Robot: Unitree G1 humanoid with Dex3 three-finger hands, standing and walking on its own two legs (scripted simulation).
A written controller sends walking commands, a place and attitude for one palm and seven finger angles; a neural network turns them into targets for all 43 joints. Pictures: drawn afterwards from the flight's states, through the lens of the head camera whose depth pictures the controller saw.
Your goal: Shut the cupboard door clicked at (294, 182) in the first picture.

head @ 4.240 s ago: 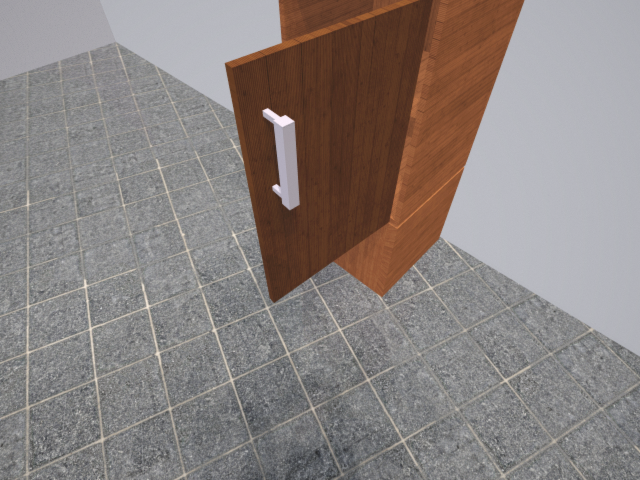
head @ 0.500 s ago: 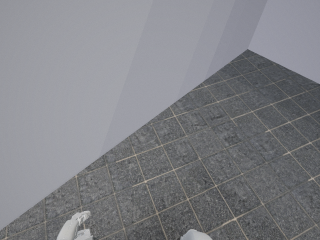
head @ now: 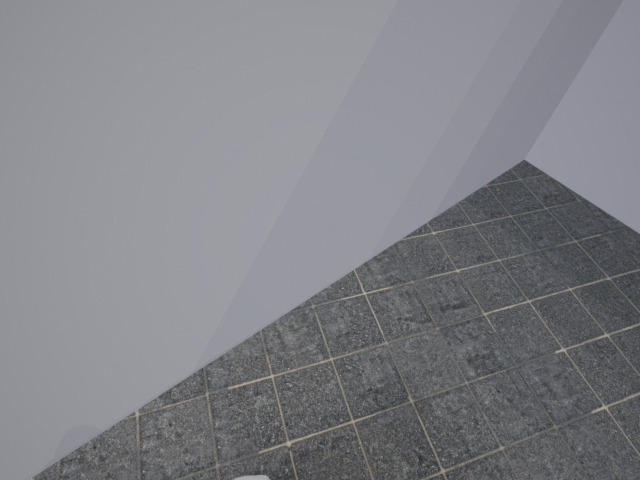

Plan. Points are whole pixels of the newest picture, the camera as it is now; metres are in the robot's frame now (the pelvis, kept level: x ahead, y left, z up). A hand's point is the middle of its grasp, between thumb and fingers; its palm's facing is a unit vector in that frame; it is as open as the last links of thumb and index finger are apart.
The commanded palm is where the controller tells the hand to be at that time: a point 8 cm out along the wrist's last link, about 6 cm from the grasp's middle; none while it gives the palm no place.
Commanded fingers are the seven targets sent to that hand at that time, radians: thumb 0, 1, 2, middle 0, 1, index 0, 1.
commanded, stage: turn to face it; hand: left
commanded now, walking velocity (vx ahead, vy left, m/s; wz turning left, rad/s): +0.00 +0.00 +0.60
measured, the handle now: out of the picture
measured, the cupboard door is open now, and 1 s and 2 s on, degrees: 84 84 84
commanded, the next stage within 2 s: none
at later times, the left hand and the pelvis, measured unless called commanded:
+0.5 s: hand out of the picture +0.08 +0.15 -0.15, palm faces +0.31 -0.92 -0.24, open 7.4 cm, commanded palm none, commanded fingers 0.00 0.90 0.90 -0.20 -0.30 -0.20 -0.30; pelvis +0.06 -0.05 +0.01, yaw +19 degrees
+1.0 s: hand out of the picture +0.05 +0.15 -0.15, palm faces +0.59 -0.74 -0.32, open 7.4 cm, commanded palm none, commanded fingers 0.00 0.90 0.90 -0.20 -0.30 -0.20 -0.30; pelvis +0.10 -0.08 -0.01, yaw +38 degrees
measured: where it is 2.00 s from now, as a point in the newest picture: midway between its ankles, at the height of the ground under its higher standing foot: outside the picture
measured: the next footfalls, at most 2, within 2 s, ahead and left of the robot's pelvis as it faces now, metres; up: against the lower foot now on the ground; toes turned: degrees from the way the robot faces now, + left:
right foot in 0.28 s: +0.10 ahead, -0.17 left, +0.00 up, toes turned +9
left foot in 0.60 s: +0.08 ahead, +0.09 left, +0.00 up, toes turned +30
